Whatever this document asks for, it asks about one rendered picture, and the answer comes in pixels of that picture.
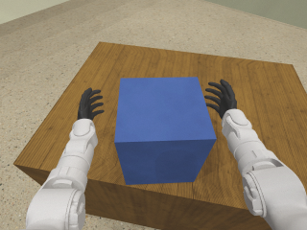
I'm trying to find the pedestal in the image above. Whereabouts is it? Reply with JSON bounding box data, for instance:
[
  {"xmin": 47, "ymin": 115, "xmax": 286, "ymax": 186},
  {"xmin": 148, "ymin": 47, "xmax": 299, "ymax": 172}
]
[{"xmin": 13, "ymin": 41, "xmax": 307, "ymax": 230}]

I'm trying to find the robot left upper arm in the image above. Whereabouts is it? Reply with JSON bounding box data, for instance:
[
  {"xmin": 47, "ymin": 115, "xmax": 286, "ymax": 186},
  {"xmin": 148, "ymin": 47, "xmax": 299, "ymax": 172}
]
[{"xmin": 19, "ymin": 188, "xmax": 85, "ymax": 230}]

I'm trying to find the carton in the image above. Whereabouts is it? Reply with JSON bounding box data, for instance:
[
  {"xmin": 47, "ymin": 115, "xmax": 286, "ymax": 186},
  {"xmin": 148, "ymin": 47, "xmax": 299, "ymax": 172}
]
[{"xmin": 114, "ymin": 77, "xmax": 217, "ymax": 185}]

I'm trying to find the robot right upper arm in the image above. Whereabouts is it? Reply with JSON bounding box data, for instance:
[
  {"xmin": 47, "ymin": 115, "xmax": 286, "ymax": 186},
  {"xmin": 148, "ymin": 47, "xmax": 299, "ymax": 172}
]
[{"xmin": 242, "ymin": 166, "xmax": 307, "ymax": 230}]

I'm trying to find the left robot hand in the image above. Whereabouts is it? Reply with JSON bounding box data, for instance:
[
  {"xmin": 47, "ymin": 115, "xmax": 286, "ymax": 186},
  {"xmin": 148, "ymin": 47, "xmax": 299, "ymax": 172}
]
[{"xmin": 77, "ymin": 87, "xmax": 105, "ymax": 121}]

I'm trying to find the right robot hand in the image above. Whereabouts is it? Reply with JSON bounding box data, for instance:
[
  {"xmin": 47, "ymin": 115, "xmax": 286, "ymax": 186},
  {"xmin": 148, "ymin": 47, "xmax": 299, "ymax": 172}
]
[{"xmin": 204, "ymin": 79, "xmax": 237, "ymax": 119}]

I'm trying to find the robot left forearm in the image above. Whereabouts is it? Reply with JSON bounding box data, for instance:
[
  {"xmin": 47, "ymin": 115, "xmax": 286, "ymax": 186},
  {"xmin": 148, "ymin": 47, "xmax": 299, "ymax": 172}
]
[{"xmin": 25, "ymin": 118, "xmax": 98, "ymax": 228}]

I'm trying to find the robot right forearm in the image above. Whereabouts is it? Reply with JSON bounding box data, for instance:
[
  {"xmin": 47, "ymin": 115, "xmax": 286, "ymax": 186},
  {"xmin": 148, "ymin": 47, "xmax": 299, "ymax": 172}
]
[{"xmin": 221, "ymin": 108, "xmax": 307, "ymax": 206}]

